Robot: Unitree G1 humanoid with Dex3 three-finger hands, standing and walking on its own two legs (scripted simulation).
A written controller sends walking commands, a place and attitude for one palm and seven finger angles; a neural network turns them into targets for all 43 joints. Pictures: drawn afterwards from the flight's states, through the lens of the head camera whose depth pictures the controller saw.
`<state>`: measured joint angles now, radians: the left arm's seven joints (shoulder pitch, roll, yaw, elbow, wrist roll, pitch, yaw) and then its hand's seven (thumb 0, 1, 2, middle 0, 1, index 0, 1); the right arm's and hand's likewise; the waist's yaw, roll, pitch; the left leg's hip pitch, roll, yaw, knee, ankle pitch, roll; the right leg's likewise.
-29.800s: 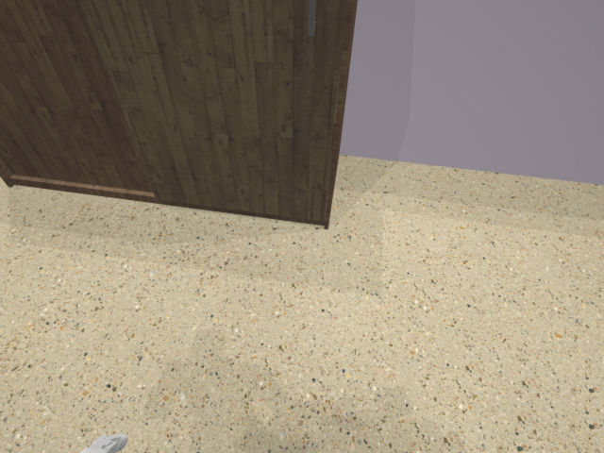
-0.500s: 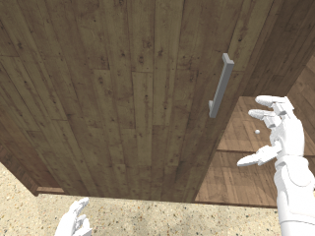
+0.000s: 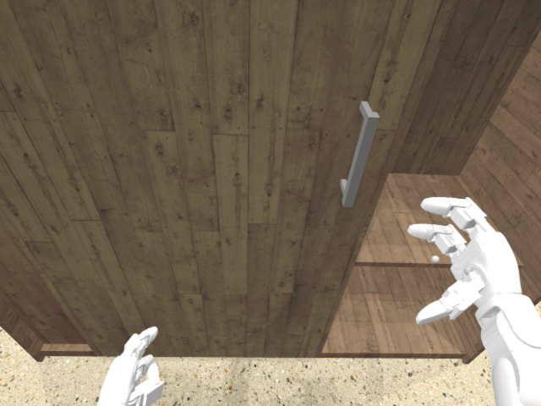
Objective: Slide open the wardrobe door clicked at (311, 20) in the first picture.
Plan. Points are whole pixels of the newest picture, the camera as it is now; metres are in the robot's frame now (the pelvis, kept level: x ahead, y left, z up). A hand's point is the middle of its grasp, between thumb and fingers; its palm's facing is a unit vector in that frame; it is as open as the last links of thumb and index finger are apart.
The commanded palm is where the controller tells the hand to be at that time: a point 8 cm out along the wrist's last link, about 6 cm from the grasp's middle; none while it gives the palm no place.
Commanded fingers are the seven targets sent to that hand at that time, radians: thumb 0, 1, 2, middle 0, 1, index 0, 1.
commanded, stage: draw the hand back to the body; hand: right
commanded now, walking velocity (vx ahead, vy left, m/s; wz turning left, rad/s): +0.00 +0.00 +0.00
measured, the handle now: (355, 157) +0.47 -0.14 +0.17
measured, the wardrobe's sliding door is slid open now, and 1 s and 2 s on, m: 0.56 0.56 0.56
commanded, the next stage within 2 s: step back with the hand held close in 1.44 s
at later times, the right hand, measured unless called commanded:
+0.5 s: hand (481, 279) +0.23 -0.24 +0.17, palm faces +0.30 +0.93 -0.22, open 14.0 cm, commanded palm +0.18 -0.27 +0.17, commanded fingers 0.00 0.08 -0.43 0.23 0.87 0.23 0.87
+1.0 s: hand (510, 287) +0.22 -0.27 +0.16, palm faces +0.41 +0.84 -0.35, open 9.4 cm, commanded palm +0.17 -0.31 +0.18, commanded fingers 0.00 -0.83 -0.87 0.20 0.34 0.20 0.34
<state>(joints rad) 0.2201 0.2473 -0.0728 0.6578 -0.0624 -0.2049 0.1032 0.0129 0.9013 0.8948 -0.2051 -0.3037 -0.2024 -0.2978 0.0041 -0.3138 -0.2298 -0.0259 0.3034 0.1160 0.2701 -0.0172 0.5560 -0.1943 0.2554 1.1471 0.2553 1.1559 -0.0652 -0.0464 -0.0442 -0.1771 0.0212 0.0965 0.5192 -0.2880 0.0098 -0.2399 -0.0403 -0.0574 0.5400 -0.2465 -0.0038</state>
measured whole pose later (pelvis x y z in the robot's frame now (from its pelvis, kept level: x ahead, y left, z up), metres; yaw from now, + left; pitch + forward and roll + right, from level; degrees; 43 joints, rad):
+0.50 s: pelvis -0.01 +0.00 +0.00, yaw +0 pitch -5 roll +1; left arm 0.19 0.24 -0.05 0.65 -0.01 -0.22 0.08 0.01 0.90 0.90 -0.20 -0.30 -0.20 -0.30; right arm 0.21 -0.34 -0.28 -0.25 0.17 0.01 0.03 -0.02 0.39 -0.27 0.25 1.05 0.25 1.06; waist -0.07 -0.05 0.00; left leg -0.10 0.00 0.10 0.44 -0.24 0.02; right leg -0.18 -0.05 -0.05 0.49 -0.22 0.00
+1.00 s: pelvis +0.02 -0.02 +0.01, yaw +2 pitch -6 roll +1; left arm 0.19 0.23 -0.02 0.66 0.02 -0.12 0.06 0.01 0.90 0.89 -0.21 -0.30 -0.20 -0.30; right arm 0.42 -0.34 -0.31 -0.36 0.08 -0.08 -0.08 0.00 -0.47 -0.69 0.22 0.54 0.22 0.55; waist -0.08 -0.04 0.02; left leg -0.02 0.03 0.06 0.34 -0.23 -0.01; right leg -0.08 -0.02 -0.09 0.39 -0.22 -0.02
